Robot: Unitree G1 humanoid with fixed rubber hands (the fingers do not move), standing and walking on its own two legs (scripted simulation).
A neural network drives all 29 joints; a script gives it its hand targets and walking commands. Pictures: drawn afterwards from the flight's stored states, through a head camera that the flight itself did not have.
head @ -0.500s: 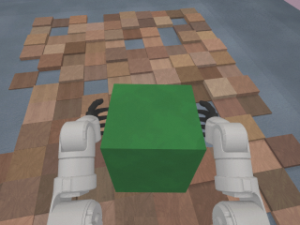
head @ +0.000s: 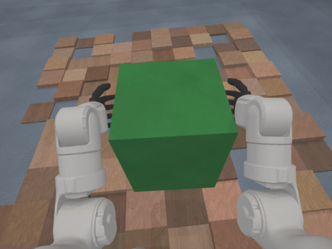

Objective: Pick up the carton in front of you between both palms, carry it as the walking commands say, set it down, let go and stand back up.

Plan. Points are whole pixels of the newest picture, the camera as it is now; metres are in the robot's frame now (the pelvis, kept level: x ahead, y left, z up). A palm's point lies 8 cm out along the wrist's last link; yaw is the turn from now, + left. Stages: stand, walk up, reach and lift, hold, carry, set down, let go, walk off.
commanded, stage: carry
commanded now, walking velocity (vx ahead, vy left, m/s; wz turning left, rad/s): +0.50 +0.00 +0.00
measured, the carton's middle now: (171, 130) +0.39 +0.01 +0.09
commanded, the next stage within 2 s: none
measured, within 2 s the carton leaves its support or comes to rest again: neither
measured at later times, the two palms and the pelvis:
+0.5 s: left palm (127, 77) +0.60 +0.14 +0.09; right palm (225, 77) +0.58 -0.16 +0.09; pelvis +0.32 +0.01 +0.03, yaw -3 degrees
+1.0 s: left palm (152, 13) +0.96 +0.08 +0.13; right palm (226, 10) +0.96 -0.22 +0.13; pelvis +0.61 -0.07 +0.01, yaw -2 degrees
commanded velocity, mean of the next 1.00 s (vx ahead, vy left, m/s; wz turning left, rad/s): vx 0.50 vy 0.00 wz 0.00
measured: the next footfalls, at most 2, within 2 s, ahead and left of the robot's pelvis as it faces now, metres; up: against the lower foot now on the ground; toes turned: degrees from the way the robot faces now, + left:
left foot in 0.26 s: +0.37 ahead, +0.10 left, +0.02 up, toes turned +8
right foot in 0.68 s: +0.61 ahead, -0.16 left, +0.01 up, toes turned -11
